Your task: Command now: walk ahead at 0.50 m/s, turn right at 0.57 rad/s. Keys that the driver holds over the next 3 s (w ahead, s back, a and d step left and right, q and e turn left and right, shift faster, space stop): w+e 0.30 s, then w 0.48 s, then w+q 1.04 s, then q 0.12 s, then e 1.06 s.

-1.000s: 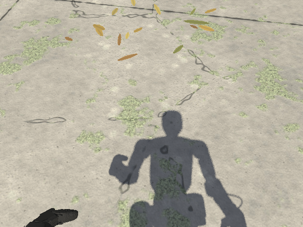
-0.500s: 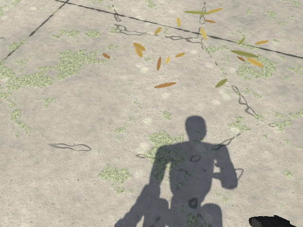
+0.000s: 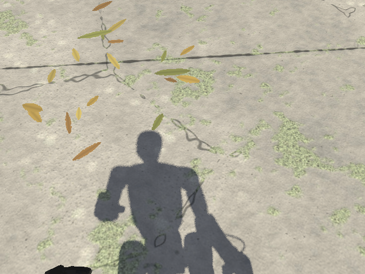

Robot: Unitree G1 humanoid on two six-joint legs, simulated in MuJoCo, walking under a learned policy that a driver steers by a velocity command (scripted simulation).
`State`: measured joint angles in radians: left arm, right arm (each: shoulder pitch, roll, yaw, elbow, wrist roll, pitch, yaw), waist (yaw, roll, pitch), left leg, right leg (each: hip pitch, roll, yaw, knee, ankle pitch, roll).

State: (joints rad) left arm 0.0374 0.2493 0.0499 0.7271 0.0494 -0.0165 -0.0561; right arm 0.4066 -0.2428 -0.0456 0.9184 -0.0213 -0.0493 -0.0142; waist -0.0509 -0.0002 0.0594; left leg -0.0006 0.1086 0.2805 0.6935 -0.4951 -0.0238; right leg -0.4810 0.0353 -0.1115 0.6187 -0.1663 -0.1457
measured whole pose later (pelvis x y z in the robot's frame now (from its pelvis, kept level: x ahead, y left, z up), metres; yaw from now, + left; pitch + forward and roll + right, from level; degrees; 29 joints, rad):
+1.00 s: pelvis +0.53 -0.07 +0.02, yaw -13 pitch +1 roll +2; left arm 0.01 0.23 0.00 0.74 0.03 -0.05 -0.03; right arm 0.47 -0.22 -0.04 0.96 -0.01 -0.07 0.01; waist -0.09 -0.03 0.04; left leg 0.04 -0.06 -0.02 0.29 -0.35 0.04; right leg -0.49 -0.03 -0.02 0.54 -0.11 -0.02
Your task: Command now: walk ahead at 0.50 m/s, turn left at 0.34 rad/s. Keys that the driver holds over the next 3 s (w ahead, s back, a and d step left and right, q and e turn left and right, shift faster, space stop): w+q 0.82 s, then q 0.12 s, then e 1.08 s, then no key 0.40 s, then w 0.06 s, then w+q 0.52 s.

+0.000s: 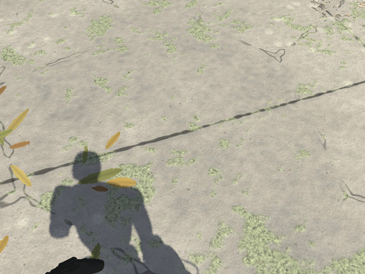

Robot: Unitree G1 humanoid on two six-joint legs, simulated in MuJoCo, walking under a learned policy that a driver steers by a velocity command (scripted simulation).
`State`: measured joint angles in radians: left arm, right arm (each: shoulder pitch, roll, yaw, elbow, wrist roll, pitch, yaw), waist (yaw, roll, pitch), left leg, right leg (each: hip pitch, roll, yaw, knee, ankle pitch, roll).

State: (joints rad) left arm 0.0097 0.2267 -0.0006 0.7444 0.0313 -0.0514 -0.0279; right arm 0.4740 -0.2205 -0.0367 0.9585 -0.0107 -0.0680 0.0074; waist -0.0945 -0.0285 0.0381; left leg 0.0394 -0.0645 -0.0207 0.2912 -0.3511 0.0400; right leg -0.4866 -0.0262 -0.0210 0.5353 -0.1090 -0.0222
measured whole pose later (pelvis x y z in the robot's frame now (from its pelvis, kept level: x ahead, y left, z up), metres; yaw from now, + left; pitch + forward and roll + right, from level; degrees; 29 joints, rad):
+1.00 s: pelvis +0.48 +0.12 +0.00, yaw +34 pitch +1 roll +1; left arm 0.04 0.25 0.02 0.73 0.03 -0.03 -0.01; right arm 0.41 -0.28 -0.07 0.86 -0.01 -0.02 -0.01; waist -0.08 -0.04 0.06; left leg -0.04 -0.15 -0.15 0.36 -0.32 0.11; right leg -0.60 -0.04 0.02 0.66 -0.06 0.03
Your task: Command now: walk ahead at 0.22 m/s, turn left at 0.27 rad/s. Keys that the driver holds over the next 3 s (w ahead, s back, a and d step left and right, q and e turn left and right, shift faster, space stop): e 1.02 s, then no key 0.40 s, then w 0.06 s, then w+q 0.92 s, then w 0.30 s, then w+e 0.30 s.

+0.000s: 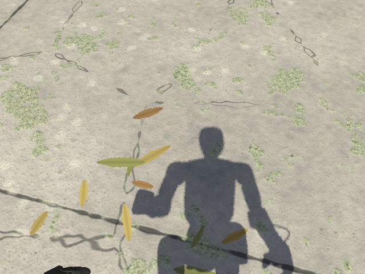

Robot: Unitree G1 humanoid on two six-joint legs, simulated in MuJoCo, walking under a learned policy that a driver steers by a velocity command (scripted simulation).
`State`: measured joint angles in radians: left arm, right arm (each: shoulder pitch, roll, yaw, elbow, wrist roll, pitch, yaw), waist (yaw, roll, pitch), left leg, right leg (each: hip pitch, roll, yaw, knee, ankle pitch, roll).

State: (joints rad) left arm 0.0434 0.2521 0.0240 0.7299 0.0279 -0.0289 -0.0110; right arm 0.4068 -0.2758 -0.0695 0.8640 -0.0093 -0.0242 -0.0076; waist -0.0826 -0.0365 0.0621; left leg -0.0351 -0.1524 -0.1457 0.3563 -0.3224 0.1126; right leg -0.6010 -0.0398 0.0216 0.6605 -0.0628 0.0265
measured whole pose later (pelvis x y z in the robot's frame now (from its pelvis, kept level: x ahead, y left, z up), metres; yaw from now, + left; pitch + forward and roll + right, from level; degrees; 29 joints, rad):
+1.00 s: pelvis +0.07 -0.02 -0.01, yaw -28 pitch +0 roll +0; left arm 0.14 0.28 0.06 0.75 0.01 0.06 -0.04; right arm 0.22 -0.30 -0.06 0.79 -0.02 0.02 -0.01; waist -0.02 0.03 0.07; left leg -0.28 0.10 0.16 0.65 -0.38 -0.01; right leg -0.22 0.04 -0.04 0.53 -0.29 -0.04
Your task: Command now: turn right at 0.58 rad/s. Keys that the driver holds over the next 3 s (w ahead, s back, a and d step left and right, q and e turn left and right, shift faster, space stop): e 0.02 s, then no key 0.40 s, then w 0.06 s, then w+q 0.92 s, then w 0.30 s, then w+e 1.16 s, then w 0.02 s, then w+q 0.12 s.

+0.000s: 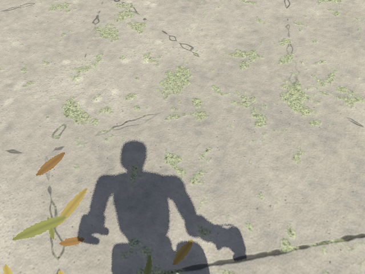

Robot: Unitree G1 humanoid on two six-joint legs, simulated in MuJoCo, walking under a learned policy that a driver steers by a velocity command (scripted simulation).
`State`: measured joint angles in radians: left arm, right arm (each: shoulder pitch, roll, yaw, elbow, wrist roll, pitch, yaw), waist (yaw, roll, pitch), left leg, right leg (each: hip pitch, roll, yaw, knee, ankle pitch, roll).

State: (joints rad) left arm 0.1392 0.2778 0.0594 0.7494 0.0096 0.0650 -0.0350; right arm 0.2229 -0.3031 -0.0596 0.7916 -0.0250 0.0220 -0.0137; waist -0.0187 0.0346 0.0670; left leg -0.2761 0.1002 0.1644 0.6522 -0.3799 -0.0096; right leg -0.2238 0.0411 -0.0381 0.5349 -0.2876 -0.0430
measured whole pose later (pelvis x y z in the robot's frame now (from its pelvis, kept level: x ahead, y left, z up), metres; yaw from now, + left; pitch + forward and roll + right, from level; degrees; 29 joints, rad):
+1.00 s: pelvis +0.14 -0.02 +0.01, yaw +7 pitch +2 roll -1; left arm 0.43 0.24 0.03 0.95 0.03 -0.09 0.01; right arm 0.10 -0.28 -0.06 0.82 -0.03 0.00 0.08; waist 0.05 0.04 0.02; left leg -0.67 0.04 0.02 0.91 -0.13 0.04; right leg 0.08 0.03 -0.15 0.19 -0.30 -0.03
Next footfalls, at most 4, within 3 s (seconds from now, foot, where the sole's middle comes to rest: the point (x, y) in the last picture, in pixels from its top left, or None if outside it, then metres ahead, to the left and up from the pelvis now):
0.44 left None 0.05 0.10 -0.76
0.72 right None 0.07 -0.12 -0.77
1.16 left None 0.38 0.11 -0.77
1.70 right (172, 203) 0.73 0.09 -0.77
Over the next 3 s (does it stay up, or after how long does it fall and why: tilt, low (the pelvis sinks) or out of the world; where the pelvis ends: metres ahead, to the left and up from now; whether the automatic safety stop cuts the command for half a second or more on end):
stays up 1.18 0.21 0.02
